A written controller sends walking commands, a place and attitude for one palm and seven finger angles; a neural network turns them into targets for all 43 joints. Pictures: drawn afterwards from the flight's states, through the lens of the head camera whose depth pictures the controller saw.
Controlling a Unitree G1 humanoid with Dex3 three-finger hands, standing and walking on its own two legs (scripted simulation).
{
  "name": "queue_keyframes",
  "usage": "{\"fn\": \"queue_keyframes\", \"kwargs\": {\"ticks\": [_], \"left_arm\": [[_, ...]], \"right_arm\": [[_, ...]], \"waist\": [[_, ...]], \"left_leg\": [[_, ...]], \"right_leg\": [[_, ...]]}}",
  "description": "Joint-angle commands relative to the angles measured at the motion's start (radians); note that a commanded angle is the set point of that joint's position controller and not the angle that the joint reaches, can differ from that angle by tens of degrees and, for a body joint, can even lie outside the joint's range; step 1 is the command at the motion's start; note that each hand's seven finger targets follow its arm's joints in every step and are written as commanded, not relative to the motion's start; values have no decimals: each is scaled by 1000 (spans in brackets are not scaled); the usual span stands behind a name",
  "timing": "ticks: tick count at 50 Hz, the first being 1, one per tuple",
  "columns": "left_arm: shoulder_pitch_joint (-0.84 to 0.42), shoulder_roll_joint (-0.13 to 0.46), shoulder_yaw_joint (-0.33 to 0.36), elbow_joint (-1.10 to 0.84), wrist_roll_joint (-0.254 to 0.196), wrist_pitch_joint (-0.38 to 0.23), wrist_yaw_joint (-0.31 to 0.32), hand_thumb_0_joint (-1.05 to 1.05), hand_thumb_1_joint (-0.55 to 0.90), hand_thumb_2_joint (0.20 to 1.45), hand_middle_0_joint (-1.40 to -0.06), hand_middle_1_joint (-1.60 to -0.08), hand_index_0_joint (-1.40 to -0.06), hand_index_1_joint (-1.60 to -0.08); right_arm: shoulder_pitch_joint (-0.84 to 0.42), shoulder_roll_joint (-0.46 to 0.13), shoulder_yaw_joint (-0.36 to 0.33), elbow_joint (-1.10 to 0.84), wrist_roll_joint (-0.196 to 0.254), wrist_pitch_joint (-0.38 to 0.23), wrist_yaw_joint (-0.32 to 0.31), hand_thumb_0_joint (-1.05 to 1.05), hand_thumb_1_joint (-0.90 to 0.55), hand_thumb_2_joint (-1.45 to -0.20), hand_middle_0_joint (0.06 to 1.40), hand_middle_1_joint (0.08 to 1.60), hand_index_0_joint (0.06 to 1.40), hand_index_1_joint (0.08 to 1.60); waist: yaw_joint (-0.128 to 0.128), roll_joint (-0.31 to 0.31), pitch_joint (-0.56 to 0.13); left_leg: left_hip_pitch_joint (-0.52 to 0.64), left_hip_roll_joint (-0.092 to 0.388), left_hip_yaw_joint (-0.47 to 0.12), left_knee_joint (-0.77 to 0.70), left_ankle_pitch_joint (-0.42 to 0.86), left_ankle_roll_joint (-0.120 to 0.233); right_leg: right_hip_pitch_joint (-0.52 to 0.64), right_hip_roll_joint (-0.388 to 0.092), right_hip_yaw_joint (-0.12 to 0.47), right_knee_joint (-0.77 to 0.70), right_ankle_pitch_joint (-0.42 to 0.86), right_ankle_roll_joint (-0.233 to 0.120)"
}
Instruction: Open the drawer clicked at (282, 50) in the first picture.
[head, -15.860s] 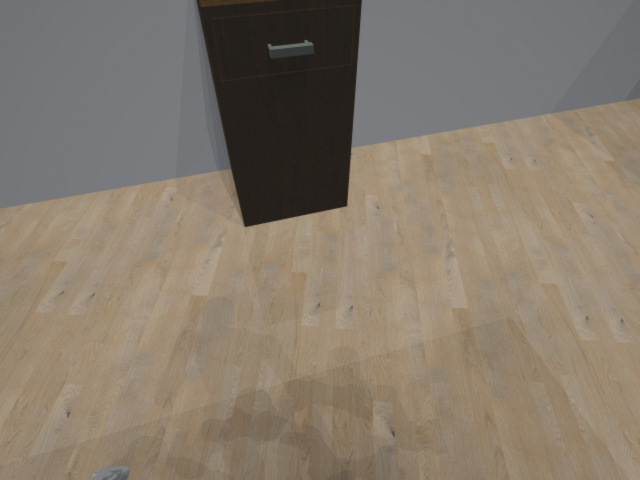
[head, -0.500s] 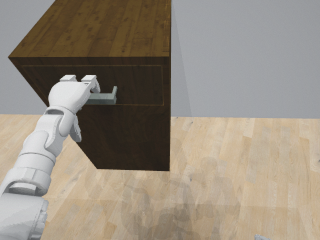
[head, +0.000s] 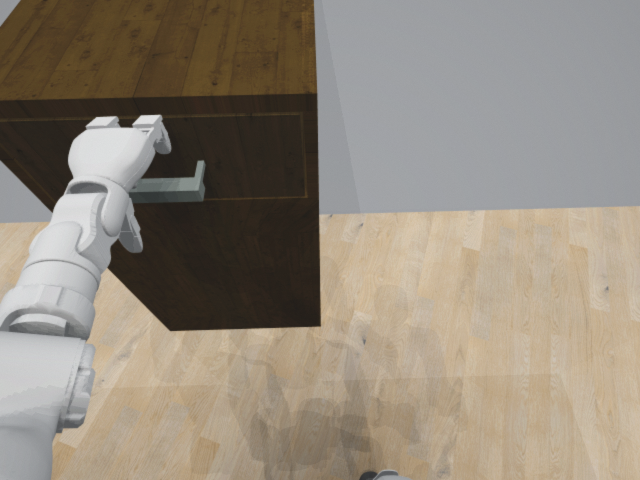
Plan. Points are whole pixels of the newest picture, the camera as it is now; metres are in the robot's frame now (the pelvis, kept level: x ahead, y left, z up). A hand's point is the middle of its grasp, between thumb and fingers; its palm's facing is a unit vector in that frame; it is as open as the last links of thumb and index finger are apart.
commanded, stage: move the hooked fingers above the handle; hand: left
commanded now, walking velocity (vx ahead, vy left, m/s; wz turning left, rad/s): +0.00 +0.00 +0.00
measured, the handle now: (159, 179) +0.54 +0.25 +0.01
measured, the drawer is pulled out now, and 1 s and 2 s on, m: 0.00 0.00 0.00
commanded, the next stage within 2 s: lower the fingers behind the handle in 0.96 s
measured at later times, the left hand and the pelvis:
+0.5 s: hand (127, 184) +0.48 +0.26 +0.07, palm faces -0.07 +0.00 -1.00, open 13.8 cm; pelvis +0.01 +0.00 +0.00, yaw +0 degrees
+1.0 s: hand (136, 175) +0.49 +0.24 +0.07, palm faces -0.06 -0.01 -1.00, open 13.8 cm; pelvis +0.01 +0.00 +0.00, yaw -1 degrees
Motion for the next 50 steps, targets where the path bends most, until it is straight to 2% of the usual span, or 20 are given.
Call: {"fn": "queue_keyframes", "kwargs": {"ticks": [1,2,5,7,9,12,15,20,23,24,27,32,35,37,40,41,43,45,47,50], "left_arm": [[-492,268,76,-156,-9,9,35,0,-500,300,-300,-1200,-300,-1200],[-500,255,67,-147,-14,5,31,0,-500,300,-300,-1200,-300,-1200],[-479,292,99,-148,-8,-5,31,0,-500,300,-300,-1200,-300,-1200],[-455,332,135,-133,-4,-6,33,0,-500,300,-300,-1200,-300,-1200],[-446,311,119,-145,-1,-3,39,0,-500,300,-300,-1200,-300,-1200],[-407,352,156,-147,-4,2,41,0,-500,300,-300,-1200,-300,-1200],[-391,344,147,-165,-10,2,39,0,-500,300,-300,-1200,-300,-1200],[-422,337,128,-178,-19,-20,26,0,-500,300,-300,-1200,-300,-1200],[-478,319,107,-234,-17,-48,26,0,-500,300,-300,-1200,-300,-1200],[-479,275,72,-229,-19,-49,24,0,-500,300,-300,-1200,-300,-1200],[-500,240,51,-186,-29,-40,28,0,-500,300,-300,-1200,-300,-1200],[-531,313,93,-120,-9,-3,44,0,-500,300,-300,-1200,-300,-1200],[-531,270,61,-120,0,11,43,0,-500,300,-300,-1200,-300,-1200],[-517,310,99,-113,-8,11,35,0,-500,300,-300,-1200,-300,-1200],[-485,293,80,-96,-12,15,22,0,-500,300,-300,-1200,-300,-1200],[-501,309,88,-100,-12,14,22,0,-500,300,-300,-1200,-300,-1200],[-494,365,129,-119,-3,3,23,0,-500,300,-300,-1200,-300,-1200],[-466,344,125,-145,-3,-7,25,0,-500,300,-300,-1200,-300,-1200],[-441,337,134,-148,-13,-16,22,0,-500,300,-300,-1200,-300,-1200],[-428,331,123,-163,-14,-24,22,0,-500,300,-300,-1200,-300,-1200]], "right_arm": [[122,-159,-48,-55,1,-15,-13,0,-900,-900,200,300,200,300],[125,-159,-47,-54,-2,-14,-15,0,-900,-900,200,300,200,300],[132,-159,-47,-57,-7,-9,-15,0,-900,-900,200,300,200,300],[128,-162,-42,-59,-6,-3,-15,0,-900,-900,200,300,200,300],[128,-158,-45,-64,-6,-3,-11,0,-900,-900,200,300,200,300],[122,-163,-42,-70,-5,5,-10,0,-900,-900,200,300,200,300],[116,-162,-45,-73,-1,5,-10,0,-900,-900,200,300,200,300],[115,-164,-46,-66,3,4,-22,0,-900,-900,200,300,200,300],[117,-156,-50,-63,0,-1,-26,0,-900,-900,200,300,200,300],[120,-152,-51,-58,0,-1,-25,0,-900,-900,200,300,200,300],[128,-155,-49,-46,-1,-1,-21,0,-900,-900,200,300,200,300],[123,-164,-35,-47,0,-4,-23,0,-900,-900,200,300,200,300],[125,-155,-38,-58,-1,-8,-20,0,-900,-900,200,300,200,300],[130,-160,-36,-59,-6,-5,-22,0,-900,-900,200,300,200,300],[126,-160,-33,-66,1,-1,-24,0,-900,-900,200,300,200,300],[124,-164,-34,-63,2,-2,-24,0,-900,-900,200,300,200,300],[123,-165,-33,-66,0,0,-27,0,-900,-900,200,300,200,300],[121,-158,-36,-70,-1,0,-25,0,-900,-900,200,300,200,300],[124,-158,-39,-69,-1,2,-24,0,-900,-900,200,300,200,300],[118,-159,-39,-71,1,3,-23,0,-900,-900,200,300,200,300]], "waist": [[-22,14,-432],[-29,15,-428],[-11,40,-454],[-2,16,-444],[1,31,-442],[13,3,-448],[11,10,-437],[-16,-10,-410],[-20,58,-444],[-31,66,-443],[-49,24,-396],[-38,23,-384],[-37,50,-429],[-30,23,-456],[-32,-9,-414],[-38,-16,-394],[-18,4,-436],[-7,37,-452],[-8,2,-456],[-7,17,-427]], "left_leg": [[160,11,-66,-38,529,-26],[162,13,-66,-33,551,-26],[151,13,-59,-27,565,-24],[124,14,-59,-25,574,-23],[127,18,-56,-26,582,-23],[101,16,-51,-31,581,-20],[99,14,-39,-40,541,-14],[100,10,-40,-47,471,-7],[159,13,-52,-40,509,-14],[187,14,-58,-31,534,-18],[180,16,-67,-25,527,-22],[110,5,-61,-33,452,-20],[149,10,-62,-20,513,-24],[140,11,-56,-13,552,-21],[98,7,-50,-25,504,-15],[86,7,-46,-29,462,-13],[80,3,-42,-29,473,-10],[108,8,-43,-25,522,-14],[109,11,-46,-21,551,-14],[102,10,-42,-31,506,-13]], "right_leg": [[257,46,35,-1,287,-32],[255,47,35,-3,300,-33],[270,46,39,7,316,-31],[285,49,40,12,324,-33],[277,48,38,13,326,-32],[317,48,41,14,346,-32],[327,46,47,1,345,-29],[315,45,49,-15,319,-25],[286,43,46,-12,303,-28],[254,45,42,-10,296,-29],[217,49,32,-15,276,-28],[238,45,34,-5,261,-33],[234,46,33,6,287,-31],[274,46,37,11,332,-28],[284,45,36,4,330,-25],[279,44,39,-3,312,-24],[316,41,48,5,330,-26],[306,42,44,11,340,-29],[317,45,42,10,355,-27],[305,45,43,1,331,-27]]}}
